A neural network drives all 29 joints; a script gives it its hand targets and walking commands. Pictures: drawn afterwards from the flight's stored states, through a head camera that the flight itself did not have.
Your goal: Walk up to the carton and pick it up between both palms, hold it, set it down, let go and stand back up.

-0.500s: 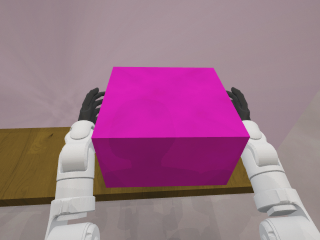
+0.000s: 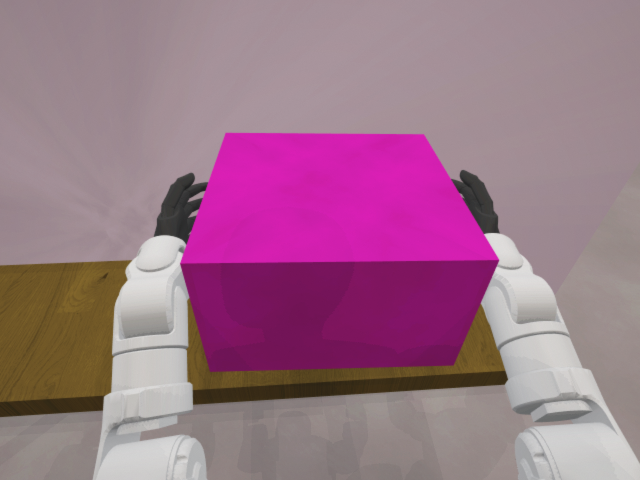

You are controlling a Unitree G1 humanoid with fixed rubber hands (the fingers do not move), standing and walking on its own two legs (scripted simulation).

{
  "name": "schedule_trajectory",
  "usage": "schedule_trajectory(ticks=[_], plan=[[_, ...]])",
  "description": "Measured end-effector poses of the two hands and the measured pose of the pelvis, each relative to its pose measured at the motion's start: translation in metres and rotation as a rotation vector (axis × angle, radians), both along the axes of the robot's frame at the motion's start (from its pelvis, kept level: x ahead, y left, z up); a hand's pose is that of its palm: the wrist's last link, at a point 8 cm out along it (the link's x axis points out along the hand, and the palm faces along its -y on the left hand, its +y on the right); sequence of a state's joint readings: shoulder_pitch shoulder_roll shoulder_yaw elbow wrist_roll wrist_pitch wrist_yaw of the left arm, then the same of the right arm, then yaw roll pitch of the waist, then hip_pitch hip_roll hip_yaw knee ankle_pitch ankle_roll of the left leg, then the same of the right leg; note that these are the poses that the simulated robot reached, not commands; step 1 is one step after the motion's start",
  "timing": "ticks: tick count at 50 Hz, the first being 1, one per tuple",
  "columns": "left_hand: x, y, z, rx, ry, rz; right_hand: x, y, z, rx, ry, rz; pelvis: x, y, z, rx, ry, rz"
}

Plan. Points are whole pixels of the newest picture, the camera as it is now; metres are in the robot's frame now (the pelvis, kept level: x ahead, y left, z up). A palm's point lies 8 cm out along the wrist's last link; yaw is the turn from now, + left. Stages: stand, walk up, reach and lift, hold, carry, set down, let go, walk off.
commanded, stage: hold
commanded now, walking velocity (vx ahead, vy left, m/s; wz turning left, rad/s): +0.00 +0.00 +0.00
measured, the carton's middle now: (329, 238) +0.37 +0.01 +0.16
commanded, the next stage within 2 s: none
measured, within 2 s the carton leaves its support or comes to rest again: neither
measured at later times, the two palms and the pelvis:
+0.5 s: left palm (176, 241) +0.35 +0.19 +0.17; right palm (477, 237) +0.36 -0.18 +0.17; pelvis +0.01 +0.00 +0.00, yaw +0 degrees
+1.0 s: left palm (175, 241) +0.35 +0.19 +0.17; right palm (477, 235) +0.36 -0.18 +0.17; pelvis +0.00 +0.00 +0.00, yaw +0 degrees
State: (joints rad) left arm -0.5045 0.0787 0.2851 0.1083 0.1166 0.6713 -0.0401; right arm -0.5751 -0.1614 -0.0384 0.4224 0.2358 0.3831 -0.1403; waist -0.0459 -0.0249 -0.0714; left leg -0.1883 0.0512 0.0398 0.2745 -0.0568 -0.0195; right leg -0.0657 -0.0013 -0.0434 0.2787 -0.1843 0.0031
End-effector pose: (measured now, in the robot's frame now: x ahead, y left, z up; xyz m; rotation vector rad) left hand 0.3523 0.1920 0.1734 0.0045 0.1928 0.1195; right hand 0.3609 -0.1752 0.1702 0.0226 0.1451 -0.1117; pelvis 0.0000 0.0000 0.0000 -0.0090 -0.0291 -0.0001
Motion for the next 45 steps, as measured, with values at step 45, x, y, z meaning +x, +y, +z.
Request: schedule_trajectory(ticks=[45], plan=[[-0.0012,-0.0006,-0.0037,0.001,-0.005,0.001,-0.0004,-0.0005,-0.0011,0.002,-0.004,0.001,0.0048,-0.0001,0.0000,0.000,-0.004,0.005]])
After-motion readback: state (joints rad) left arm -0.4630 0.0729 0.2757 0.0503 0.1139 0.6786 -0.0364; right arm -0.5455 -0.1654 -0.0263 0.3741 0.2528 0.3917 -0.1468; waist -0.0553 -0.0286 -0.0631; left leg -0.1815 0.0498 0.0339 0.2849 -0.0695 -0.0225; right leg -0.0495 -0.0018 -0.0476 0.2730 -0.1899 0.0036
